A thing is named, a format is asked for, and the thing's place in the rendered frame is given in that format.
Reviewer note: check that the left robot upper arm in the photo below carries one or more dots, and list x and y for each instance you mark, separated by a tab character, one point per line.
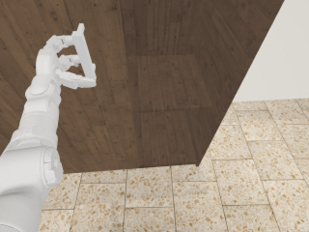
26	178

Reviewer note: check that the wardrobe door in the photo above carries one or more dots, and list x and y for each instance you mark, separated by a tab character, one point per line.
95	126

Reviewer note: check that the handle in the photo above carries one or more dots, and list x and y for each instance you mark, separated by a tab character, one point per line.
83	52

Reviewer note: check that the left robot hand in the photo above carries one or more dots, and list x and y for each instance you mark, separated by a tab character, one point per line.
48	63

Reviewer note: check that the robot left forearm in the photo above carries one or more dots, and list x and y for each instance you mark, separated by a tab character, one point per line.
40	117

